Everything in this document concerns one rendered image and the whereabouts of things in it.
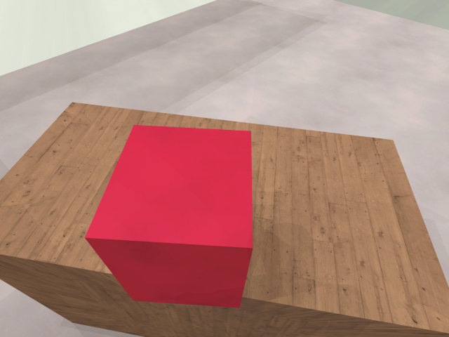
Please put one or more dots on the carton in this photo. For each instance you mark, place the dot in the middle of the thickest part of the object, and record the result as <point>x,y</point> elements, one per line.
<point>175,224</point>

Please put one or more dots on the pedestal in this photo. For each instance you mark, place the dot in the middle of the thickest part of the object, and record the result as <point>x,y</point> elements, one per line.
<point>340,248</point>

